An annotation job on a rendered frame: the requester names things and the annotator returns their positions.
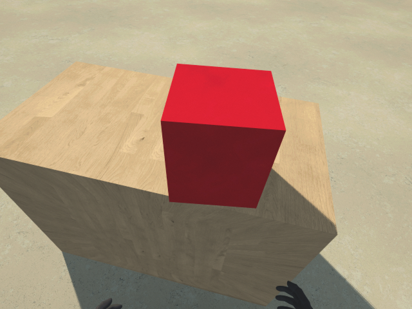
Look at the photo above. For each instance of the pedestal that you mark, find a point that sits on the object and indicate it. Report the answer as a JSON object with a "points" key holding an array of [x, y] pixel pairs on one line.
{"points": [[83, 158]]}

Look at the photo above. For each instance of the carton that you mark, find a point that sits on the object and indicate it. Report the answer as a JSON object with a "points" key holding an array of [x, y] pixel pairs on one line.
{"points": [[221, 130]]}

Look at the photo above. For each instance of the robot right hand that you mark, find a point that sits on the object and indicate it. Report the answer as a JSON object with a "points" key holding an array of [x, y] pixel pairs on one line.
{"points": [[299, 300]]}

